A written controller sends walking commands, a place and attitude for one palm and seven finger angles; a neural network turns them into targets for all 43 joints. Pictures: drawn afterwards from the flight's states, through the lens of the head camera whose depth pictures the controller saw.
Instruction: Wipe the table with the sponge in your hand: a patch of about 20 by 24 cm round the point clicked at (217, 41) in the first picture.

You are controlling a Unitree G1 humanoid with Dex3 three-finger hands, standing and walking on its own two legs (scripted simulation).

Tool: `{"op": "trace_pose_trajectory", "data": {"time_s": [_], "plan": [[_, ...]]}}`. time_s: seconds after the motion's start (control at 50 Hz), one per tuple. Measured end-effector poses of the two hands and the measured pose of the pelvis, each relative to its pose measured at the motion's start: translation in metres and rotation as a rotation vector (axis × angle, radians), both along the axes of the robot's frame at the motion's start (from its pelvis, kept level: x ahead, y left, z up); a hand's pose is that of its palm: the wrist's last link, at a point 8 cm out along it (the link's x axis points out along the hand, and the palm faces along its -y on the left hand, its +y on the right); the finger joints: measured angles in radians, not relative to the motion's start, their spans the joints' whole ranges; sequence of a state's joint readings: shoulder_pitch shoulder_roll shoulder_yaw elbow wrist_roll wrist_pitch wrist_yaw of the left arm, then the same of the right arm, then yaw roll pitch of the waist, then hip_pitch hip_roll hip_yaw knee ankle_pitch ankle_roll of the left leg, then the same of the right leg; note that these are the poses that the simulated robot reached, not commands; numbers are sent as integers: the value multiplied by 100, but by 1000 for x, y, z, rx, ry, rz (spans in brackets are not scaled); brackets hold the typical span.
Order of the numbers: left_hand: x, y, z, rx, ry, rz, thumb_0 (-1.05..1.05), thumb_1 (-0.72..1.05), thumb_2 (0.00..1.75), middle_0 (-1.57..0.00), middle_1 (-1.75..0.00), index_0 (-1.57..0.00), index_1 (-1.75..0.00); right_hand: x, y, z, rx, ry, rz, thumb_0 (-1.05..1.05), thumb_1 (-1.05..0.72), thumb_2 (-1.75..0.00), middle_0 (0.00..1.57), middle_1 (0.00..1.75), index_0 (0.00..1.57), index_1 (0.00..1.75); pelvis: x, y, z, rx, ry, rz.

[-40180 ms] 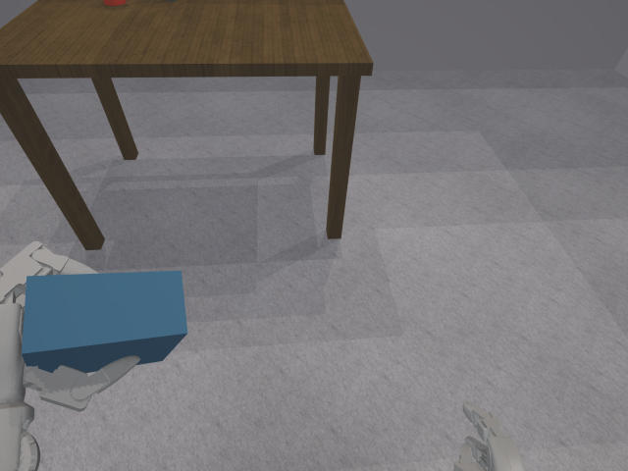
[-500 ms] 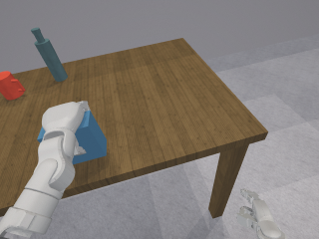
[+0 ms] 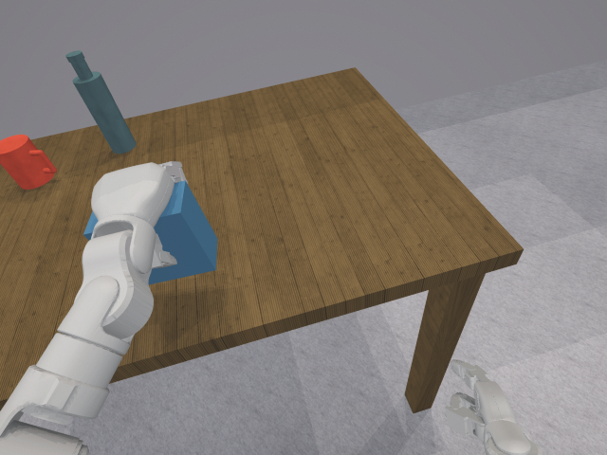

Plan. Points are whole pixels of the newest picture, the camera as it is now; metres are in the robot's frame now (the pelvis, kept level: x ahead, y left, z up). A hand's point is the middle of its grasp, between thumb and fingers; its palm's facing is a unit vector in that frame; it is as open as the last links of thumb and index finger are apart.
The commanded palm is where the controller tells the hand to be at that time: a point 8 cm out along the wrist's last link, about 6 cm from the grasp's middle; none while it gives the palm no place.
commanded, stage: lift the sponge slowly off the table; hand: left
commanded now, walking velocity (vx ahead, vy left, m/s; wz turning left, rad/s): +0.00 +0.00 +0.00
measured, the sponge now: (165, 245) +0.34 +0.25 +0.11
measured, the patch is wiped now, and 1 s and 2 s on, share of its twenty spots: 1.00 1.00 1.00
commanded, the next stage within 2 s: bring the sponge back beside the body in 0.56 s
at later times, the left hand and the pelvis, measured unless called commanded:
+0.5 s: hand (141, 204) +0.34 +0.25 +0.19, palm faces +0.13 -0.06 -0.99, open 10.4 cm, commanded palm +0.30 +0.26 +0.27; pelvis +0.00 +0.01 +0.00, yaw +1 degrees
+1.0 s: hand (115, 236) +0.29 +0.26 +0.19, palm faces +0.15 -0.09 -0.98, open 10.4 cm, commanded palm +0.25 +0.26 +0.26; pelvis -0.01 +0.00 +0.00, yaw +0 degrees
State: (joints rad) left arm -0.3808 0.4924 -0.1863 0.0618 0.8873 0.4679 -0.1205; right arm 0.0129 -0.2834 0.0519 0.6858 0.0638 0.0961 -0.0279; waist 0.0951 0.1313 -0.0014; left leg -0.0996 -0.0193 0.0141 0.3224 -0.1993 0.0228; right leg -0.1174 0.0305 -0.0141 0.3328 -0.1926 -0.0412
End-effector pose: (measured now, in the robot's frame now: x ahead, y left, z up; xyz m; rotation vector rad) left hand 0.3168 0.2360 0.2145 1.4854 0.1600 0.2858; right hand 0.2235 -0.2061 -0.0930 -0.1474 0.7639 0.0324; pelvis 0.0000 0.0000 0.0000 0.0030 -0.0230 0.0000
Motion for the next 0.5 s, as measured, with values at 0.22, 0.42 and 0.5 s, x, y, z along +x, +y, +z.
{"op": "trace_pose_trajectory", "data": {"time_s": [0.22, 0.42, 0.5], "plan": [[-3, 17, 12, -18, -12, 73, -1, -52, 103, -70, -131, -71, -131, 14, 5, 7, -1, -16, 26, 1, -90, -90, 20, 30, 20, 30, 3, 2, 0, 0, 4, 1], [-7, 11, 22, -13, -15, 18, -1, -52, 103, -70, -131, -72, -131, 22, 9, 11, -16, -32, 44, 1, -90, -90, 19, 30, 20, 30, 3, 5, 0, -3, 1, 12], [-4, 8, 30, -1, -37, 10, -1, -52, 103, -70, -131, -72, -131, 21, 15, 10, -4, -31, 53, 1, -90, -90, 19, 30, 20, 30, 2, 6, 0, -2, 2, 12]]}}
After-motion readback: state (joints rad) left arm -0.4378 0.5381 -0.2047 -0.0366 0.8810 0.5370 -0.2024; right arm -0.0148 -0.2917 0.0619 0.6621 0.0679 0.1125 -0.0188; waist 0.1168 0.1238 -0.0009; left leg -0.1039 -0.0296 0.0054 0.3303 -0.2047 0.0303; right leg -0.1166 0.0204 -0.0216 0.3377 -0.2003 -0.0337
